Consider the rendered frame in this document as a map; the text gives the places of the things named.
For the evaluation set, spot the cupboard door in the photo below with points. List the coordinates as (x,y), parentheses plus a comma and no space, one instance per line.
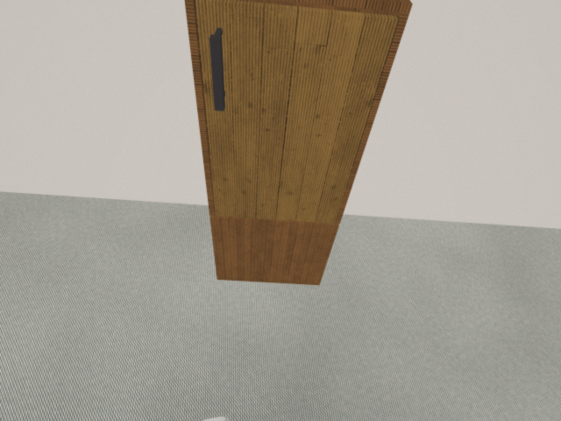
(299,87)

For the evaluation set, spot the handle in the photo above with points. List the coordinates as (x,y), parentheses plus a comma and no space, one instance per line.
(217,67)

